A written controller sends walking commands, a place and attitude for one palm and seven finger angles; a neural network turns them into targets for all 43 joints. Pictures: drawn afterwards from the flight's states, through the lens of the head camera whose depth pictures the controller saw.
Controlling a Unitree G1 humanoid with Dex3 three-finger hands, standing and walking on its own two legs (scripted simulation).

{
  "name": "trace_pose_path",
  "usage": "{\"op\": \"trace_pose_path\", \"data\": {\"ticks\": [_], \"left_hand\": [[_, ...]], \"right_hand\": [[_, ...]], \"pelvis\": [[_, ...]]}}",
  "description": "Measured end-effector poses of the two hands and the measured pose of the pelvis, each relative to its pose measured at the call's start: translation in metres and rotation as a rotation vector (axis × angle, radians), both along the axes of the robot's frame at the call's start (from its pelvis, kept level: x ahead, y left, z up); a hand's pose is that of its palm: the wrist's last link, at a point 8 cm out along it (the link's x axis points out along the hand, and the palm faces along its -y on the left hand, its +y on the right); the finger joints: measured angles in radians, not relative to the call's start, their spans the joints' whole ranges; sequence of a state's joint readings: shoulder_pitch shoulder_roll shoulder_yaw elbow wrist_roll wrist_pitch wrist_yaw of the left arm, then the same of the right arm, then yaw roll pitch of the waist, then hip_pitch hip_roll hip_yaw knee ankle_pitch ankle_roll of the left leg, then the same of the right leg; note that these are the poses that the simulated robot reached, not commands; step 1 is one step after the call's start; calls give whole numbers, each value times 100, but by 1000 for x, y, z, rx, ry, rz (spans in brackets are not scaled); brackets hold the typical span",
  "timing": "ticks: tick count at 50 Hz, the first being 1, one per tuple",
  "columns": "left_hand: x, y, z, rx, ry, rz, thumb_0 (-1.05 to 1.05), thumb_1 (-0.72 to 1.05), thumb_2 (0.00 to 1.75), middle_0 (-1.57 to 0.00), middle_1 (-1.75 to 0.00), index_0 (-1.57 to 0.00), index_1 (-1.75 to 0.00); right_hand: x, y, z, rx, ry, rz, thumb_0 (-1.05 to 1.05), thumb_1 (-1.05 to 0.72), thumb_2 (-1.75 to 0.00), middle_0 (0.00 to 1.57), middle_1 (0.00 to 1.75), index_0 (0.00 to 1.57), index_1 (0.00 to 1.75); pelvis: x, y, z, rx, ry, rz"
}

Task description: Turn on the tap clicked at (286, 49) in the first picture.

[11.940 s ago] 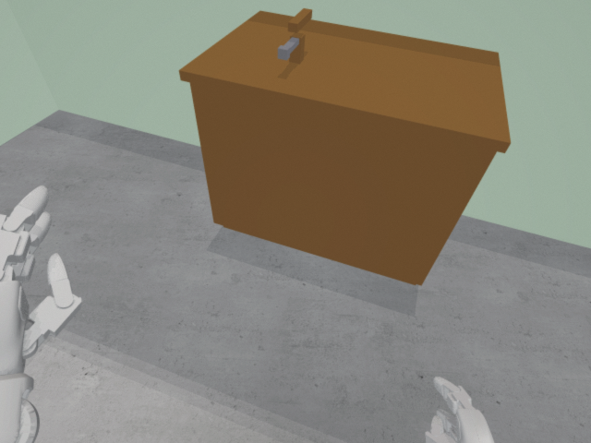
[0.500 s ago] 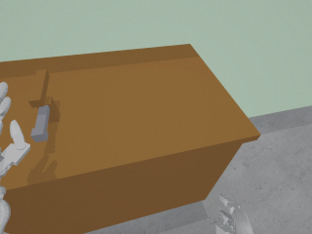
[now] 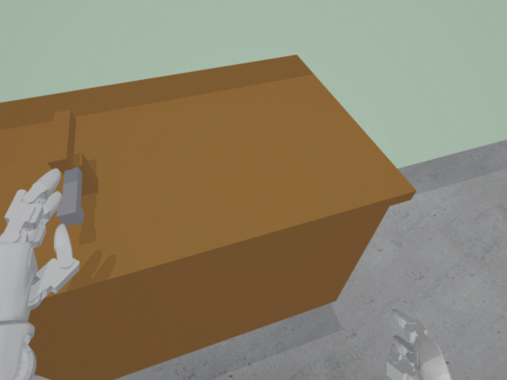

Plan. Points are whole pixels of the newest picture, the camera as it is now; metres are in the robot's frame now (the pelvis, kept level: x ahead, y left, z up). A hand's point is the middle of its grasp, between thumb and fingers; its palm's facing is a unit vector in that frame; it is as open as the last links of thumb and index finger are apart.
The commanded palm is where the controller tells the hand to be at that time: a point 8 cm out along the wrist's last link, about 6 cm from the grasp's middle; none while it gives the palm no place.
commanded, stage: come to a stop and stand still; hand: left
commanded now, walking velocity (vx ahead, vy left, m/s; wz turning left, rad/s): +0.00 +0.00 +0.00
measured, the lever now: (70, 213) +0.33 +0.33 +0.07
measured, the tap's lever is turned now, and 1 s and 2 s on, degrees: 0 0 0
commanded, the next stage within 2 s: look again from close up in 1.18 s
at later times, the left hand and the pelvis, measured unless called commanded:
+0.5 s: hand (23, 255) +0.23 +0.30 +0.14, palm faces +0.44 -0.82 -0.38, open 7.4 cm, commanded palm +0.16 +0.32 +0.18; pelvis +0.02 +0.03 +0.00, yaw +3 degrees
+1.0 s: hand (47, 231) +0.25 +0.28 +0.15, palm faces +0.43 -0.81 -0.40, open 7.4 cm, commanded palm +0.19 +0.30 +0.18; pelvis +0.05 +0.02 +0.00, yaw +4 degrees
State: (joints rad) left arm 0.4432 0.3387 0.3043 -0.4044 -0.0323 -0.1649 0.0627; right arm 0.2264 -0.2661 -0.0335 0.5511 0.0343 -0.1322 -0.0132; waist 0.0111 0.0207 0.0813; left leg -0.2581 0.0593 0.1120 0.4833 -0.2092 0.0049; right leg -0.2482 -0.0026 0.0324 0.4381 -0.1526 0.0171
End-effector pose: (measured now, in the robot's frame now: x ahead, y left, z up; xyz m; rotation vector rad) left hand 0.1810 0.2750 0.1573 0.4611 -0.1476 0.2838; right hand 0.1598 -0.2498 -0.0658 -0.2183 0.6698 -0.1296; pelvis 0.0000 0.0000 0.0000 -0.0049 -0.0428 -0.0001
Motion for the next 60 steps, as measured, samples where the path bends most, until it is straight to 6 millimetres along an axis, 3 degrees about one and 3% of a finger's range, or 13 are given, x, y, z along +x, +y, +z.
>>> {"op": "trace_pose_path", "data": {"ticks": [4,9,12,15,23,28,35,39,48,60], "left_hand": [[-9,5,-24,-30,69,-38,1,88,90,-21,-30,-21,-30],[-10,43,-1,37,-84,74,2,88,90,-22,-31,-22,-30],[-14,56,22,66,-206,120,2,88,90,-22,-31,-21,-30],[-17,55,34,61,-268,111,1,89,90,-21,-30,-21,-30],[-2,59,3,3,-120,106,1,89,90,-21,-30,-20,-30],[8,64,-3,-16,-96,129,1,89,90,-21,-30,-21,-30],[22,52,22,24,-194,86,1,89,90,-21,-30,-21,-30],[28,48,27,50,-178,76,1,89,90,-21,-30,-21,-30],[30,43,10,14,-70,118,1,89,90,-21,-30,-21,-30],[31,35,17,14,-94,116,1,89,90,-21,-30,-21,-30]], "right_hand": [[-19,16,1,-27,41,-14,2,-90,-90,20,30,20,30],[-24,41,-6,-17,80,53,2,-90,-90,20,30,20,30],[-15,57,-10,4,72,104,2,-90,-90,20,30,20,30],[-3,71,-8,26,47,130,2,-90,-90,20,30,21,30],[35,91,0,52,-10,157,2,-90,-90,20,30,21,30],[54,91,5,25,-4,173,2,-90,-90,20,30,21,30],[76,82,9,1,-4,172,2,-90,-90,20,30,21,30],[83,75,9,11,-7,146,1,-90,-90,20,30,21,30],[79,58,2,13,35,106,1,-90,-90,20,30,21,30],[71,46,0,9,51,79,2,-90,-90,20,30,21,30]], "pelvis": [[-2,7,-1,-2,-8,1],[-6,12,-4,-11,-23,32],[-5,16,-6,-21,-31,41],[0,23,-5,-29,-22,38],[15,32,-2,-23,3,51],[24,31,0,-22,10,56],[37,28,1,-20,17,63],[44,25,1,-20,22,62],[52,17,3,-17,27,64],[51,10,4,-17,23,60]]}}
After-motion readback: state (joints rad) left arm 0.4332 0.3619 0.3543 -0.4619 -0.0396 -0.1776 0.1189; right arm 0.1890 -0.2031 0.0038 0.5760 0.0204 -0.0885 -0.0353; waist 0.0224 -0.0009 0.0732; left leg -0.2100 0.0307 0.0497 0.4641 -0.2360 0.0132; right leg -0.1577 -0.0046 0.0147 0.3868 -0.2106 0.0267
